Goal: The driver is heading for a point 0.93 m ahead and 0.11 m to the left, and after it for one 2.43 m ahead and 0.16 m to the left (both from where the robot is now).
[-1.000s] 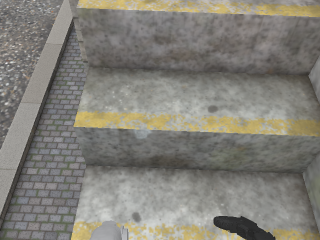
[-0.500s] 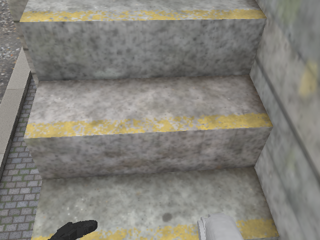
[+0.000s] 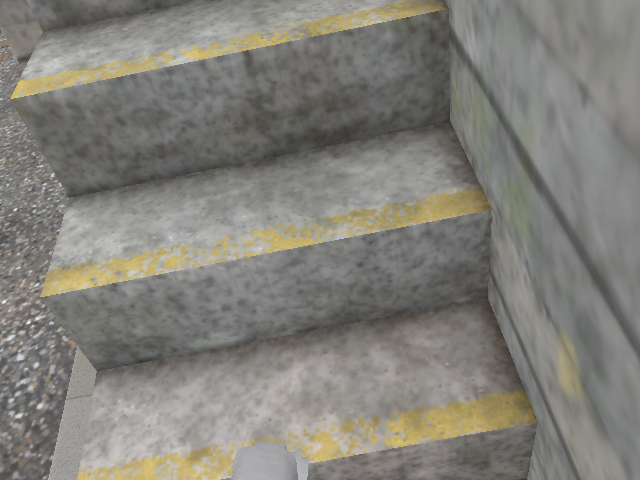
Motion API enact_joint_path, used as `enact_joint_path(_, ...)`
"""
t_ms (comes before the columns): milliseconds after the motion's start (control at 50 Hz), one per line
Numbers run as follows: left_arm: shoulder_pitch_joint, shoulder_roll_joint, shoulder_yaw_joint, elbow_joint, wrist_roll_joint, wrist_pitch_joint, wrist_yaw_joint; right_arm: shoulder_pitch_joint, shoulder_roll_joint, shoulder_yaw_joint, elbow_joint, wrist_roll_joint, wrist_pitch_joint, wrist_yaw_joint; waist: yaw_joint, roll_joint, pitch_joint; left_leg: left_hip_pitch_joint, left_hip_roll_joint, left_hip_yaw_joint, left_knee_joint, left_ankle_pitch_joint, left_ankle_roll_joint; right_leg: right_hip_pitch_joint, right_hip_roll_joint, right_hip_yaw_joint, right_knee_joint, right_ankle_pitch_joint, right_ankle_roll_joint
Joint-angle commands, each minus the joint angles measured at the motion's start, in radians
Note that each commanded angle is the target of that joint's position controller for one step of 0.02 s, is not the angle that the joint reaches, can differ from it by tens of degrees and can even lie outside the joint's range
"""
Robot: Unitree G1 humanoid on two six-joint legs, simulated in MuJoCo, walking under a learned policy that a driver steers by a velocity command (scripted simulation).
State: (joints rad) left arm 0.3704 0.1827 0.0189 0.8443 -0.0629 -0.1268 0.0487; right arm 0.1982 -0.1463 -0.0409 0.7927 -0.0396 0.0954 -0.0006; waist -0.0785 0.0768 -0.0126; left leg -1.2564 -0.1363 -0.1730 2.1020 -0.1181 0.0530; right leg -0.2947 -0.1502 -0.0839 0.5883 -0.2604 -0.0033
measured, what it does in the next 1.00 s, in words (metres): climbs: left foot 0.20 m higher, then right foot 0.21 m higher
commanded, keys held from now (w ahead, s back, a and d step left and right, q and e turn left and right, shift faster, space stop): w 1.00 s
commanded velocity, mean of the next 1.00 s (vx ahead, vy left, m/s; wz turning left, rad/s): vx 0.50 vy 0.00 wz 0.00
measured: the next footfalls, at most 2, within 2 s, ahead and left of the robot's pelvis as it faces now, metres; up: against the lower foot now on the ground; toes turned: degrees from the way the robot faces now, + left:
left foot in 0.32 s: +0.30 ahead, +0.23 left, +0.20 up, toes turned +9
right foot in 0.90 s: +0.54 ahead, +0.09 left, +0.41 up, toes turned -1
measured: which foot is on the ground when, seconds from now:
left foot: up 0.00-0.30, down 0.32-0.92, up 0.94-1.00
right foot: down 0.00-0.36, up 0.38-0.88, down 0.90-1.00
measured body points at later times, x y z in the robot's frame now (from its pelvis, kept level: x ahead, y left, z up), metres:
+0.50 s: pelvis +0.20 +0.14 +0.11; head +0.19 +0.15 +0.56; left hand +0.36 +0.36 +0.00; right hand +0.30 -0.10 -0.01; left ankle +0.25 +0.22 -0.53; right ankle +0.15 -0.03 -0.33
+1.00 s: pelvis +0.45 +0.14 +0.31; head +0.44 +0.17 +0.76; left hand +0.51 +0.40 +0.16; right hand +0.51 -0.12 +0.20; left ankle +0.32 +0.26 -0.25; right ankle +0.50 +0.09 -0.33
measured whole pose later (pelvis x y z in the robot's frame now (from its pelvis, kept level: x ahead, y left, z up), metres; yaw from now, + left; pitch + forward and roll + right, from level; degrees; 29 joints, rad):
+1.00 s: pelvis +0.45 +0.14 +0.31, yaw +0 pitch +0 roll -3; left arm 0.29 0.24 0.04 0.83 0.02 0.04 0.07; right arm 0.38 -0.23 -0.05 0.90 -0.03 -0.13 0.04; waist 0.06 -0.04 -0.04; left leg -0.47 -0.05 -0.10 1.54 0.08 0.12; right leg -0.64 0.11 -0.16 1.18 -0.55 -0.16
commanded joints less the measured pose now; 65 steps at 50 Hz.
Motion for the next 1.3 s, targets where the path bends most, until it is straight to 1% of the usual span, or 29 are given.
enact_joint_path(20,0.061,0.195,0.036,-0.025,-0.002,0.009,0.021,-0.165,0.068,0.039,-0.144,0.015,-0.001,-0.003,0.015,-0.191,0.177,-0.382,0.076,0.021,0.127,-0.105,-0.015,0.052,-0.237,0.223,-0.406,-0.421,-0.121)
enact_joint_path(140,0.091,0.217,0.067,-0.02,-0.02,0.01,0.029,-0.219,0.025,0.055,-0.268,0.03,-0.006,0.019,0.018,-0.224,0.162,-0.352,0.283,0.233,-0.016,-0.192,0.028,0.207,-0.245,0.151,-0.622,-0.361,-0.17)
enact_joint_path(220,0.151,0.087,0.04,0.082,0.032,-0.002,0.071,-0.231,0.06,0.068,-0.289,0.011,-0.014,0.047,0.095,-0.325,-0.022,0.014,0.298,0.346,-0.239,-0.227,0.094,0.349,-0.165,-0.036,-0.639,0.003,-0.19)
enact_joint_path(260,0.11,0.139,0.054,0.058,0.045,0.017,0.059,-0.227,0.085,0.068,-0.308,0.031,-0.058,0.068,0.111,-0.333,-0.036,0.282,0.269,0.325,-0.507,-0.392,0.134,0.293,-0.164,-0.108,-0.637,0.227,-0.199)
enact_joint_path(280,0.108,0.15,0.052,0.07,0.049,0.018,0.051,-0.189,0.101,0.07,-0.306,0.018,-0.058,0.061,0.097,-0.298,-0.044,0.385,0.239,0.366,-0.552,-0.427,0.157,0.283,-0.199,-0.13,-0.622,0.359,-0.215)
enact_joint_path(300,0.086,0.152,0.043,0.069,0.043,0.024,0.038,-0.114,0.069,0.058,-0.277,0.037,-0.067,0.044,0.04,-0.296,-0.054,0.531,0.162,0.387,-0.697,-0.569,0.195,0.262,-0.201,-0.156,-0.426,1.105,-0.245)
enact_joint_path(340,0.036,0.246,0.06,0.038,0.038,-0.007,-0.011,0.24,-0.03,0.013,-0.212,0.011,-0.073,0.036,-0.129,-0.308,-0.313,0.94,0.062,0.25,-0.994,-0.556,0.21,0.246,-0.235,-0.081,0.072,1.513,-0.233)
enact_joint_path(360,-0.079,0.173,0.052,-0.065,0.017,-0.011,-0.046,0.249,-0.203,-0.04,-0.191,-0.027,-0.075,0.018,-0.158,0.076,-0.296,1.03,0.315,-0.27,-1.325,-0.801,0.246,-0.184,-0.052,-0.068,0.373,1.12,-0.161)
enact_joint_path(380,-0.261,0.169,0.078,-0.136,0.042,-0.025,-0.075,0.311,-0.296,-0.086,-0.191,-0.024,-0.066,-0.004,-0.226,0.276,-0.342,1.067,0.421,-0.74,-1.793,-1.049,0.226,-0.397,0.144,0.112,0.87,0.261,-0.131)
enact_joint_path(400,-0.269,0.044,0.073,-0.168,0.086,-0.024,-0.076,0.211,-0.323,-0.088,-0.195,0.029,-0.087,0.006,-0.171,0.161,-0.339,1.017,0.48,-0.802,-1.867,-0.952,0.124,-0.487,0.219,0.394,1.353,0.198,-0.097)
enact_joint_path(420,-0.227,-0.074,0.042,-0.194,0.114,0.003,-0.051,0.095,-0.296,-0.067,-0.165,0.018,-0.094,0.02,-0.009,0.121,-0.27,0.94,0.496,-0.675,-1.79,-0.858,0.07,-0.584,0.2,0.427,1.557,0.276,-0.075)
enact_joint_path(460,-0.228,-0.09,0.019,-0.253,0.131,0.052,-0.001,0.038,-0.113,-0.019,-0.053,0.015,-0.134,0.033,0.098,0.042,0.086,0.708,0.431,-0.366,-1.589,-0.771,0.037,-0.814,0.184,0.313,1.687,0.34,-0.068)
enact_joint_path(500,-0.034,-0.065,0.024,-0.184,0.108,0.091,0.012,0.06,0.007,0.016,0.002,0.03,-0.167,0.031,0.169,-0.011,0.131,0.679,0.394,-0.151,-1.611,-0.618,0.001,-0.794,0.18,0.282,1.581,0.335,-0.06)
enact_joint_path(580,-0.149,-0.049,0.04,-0.171,0.07,0.123,0.015,0.175,-0.103,-0.018,0.087,0.034,-0.27,0.037,0.11,0.014,0.177,0.826,0.415,-0.001,-1.731,-0.292,-0.089,-0.875,0.271,0.241,1.537,0.436,-0.032)
enact_joint_path(680,-0.321,-0.077,0.035,-0.253,0.053,0.112,0.015,0.257,-0.128,-0.019,0.129,0.008,-0.261,0.02,0.07,-0.044,0.153,1.104,0.404,0.174,-1.805,-0.089,-0.11,-1.162,0.32,0.223,1.843,0.219,-0.061)
enact_joint_path(780,-0.495,-0.04,0.01,-0.382,0.018,0.186,0.009,0.36,-0.172,-0.023,0.181,0.059,-0.265,-0.014,0.035,0.124,0.176,1.118,0.385,0.288,-2.082,0.537,-0.059,-0.986,0.272,-0.116,1.338,0.049,-0.057)
enact_joint_path(840,-0.284,-0.014,-0.012,-0.303,-0.014,0.199,0.027,0.289,-0.194,-0.01,0.177,0.118,-0.275,-0.069,0.21,0.15,-0.057,1.167,0.372,0.408,-1.966,1.676,0.018,-0.41,0.243,-0.244,0.871,-0.085,-0.146)
enact_joint_path(880,0.082,0.072,0.009,-0.177,0.026,0.189,0.025,0.207,-0.372,-0.044,0.154,0.165,-0.294,-0.045,0.372,0.247,-0.304,1.279,0.455,0.331,-1.63,1.971,0.099,-0.059,0.267,-0.092,0.705,-0.291,-0.168)
enact_joint_path(900,0.116,0.09,0.011,-0.119,0.062,0.172,-0.006,0.239,-0.376,-0.042,0.163,0.163,-0.283,-0.021,0.384,0.207,-0.311,1.262,0.41,0.3,-1.38,1.739,0.156,0.045,0.3,0.015,0.434,-0.335,-0.172)
enact_joint_path(920,0.167,0.194,0.037,-0.076,0.106,0.177,0.0,0.298,-0.298,-0.034,0.138,0.098,-0.282,0.019,0.3,-0.031,-0.252,1.104,0.276,0.221,-1.09,1.251,0.117,0.052,0.157,0.415,0.209,-0.36,-0.22)
enact_joint_path(940,0.062,0.244,0.068,-0.042,0.086,0.204,0.022,0.199,-0.189,-0.035,0.081,0.04,-0.253,0.056,0.216,-0.265,-0.185,0.785,0.006,0.135,-0.568,0.147,0.07,-0.077,0.003,1.008,-0.256,-0.962,-0.335)
enact_joint_path(960,-0.095,0.155,0.046,-0.071,0.083,0.181,0.029,0.062,-0.058,-0.005,-0.032,-0.031,-0.245,0.07,0.155,-0.162,-0.007,0.57,-0.019,-0.039,-0.148,0.125,0.062,-0.274,-0.019,1.066,-0.31,-0.985,-0.301)
enact_joint_path(1020,-0.086,-0.006,0.011,0.08,0.099,0.081,0.024,-0.005,0.089,0.048,-0.134,-0.029,-0.246,0.064,0.024,0.001,0.149,0.234,-0.007,-0.051,0.055,0.159,0.107,-0.326,0.009,0.641,-0.143,-0.53,-0.234)
enact_joint_path(1060,-0.016,0.011,-0.001,0.117,0.1,0.053,0.02,0.049,0.128,0.079,-0.121,-0.019,-0.214,0.049,0.024,-0.023,0.156,0.067,-0.019,-0.046,0.169,0.05,0.091,-0.192,0.026,0.44,-0.144,-0.283,-0.199)
enact_joint_path(1180,-0.039,0.054,0.001,0.088,0.018,-0.01,0.026,-0.142,0.01,0.067,-0.233,0.019,-0.167,0.0,-0.012,-0.09,0.174,-0.07,0.128,0.127,-0.049,-0.067,0.047,-0.152,0.044,0.217,-0.301,0.015,-0.121)
enact_joint_path(1220,0.035,0.175,0.049,0.045,-0.017,-0.002,0.039,-0.348,0.013,0.099,-0.356,0.014,-0.133,0.023,0.104,-0.149,0.079,0.314,0.176,0.274,-0.584,-0.33,0.058,-0.201,0.03,0.142,-0.571,0.098,-0.169)
enact_joint_path(1240,0.107,0.156,0.053,0.093,0.025,0.005,0.047,-0.326,0.061,0.106,-0.355,0.012,-0.123,0.024,0.122,-0.184,-0.058,0.5,0.163,0.3,-0.692,-0.449,0.069,-0.069,0.002,0.159,-0.576,0.34,-0.202)
enact_joint_path(1260,0.193,0.155,0.052,0.12,0.018,-0.004,0.031,-0.246,0.064,0.094,-0.328,0.026,-0.115,0.017,0.134,-0.19,-0.107,0.586,0.096,0.443,-0.769,-0.514,0.096,0.044,-0.055,0.16,-0.519,1.054,-0.209)
enact_joint_path(1300,0.205,0.227,0.055,0.121,0.037,-0.025,0.009,-0.009,0.013,0.045,-0.248,0.03,-0.129,0.032,-0.028,-0.158,-0.39,0.901,0.029,0.378,-0.844,-0.382,0.167,0.212,-0.084,0.085,-0.105,1.986,-0.169)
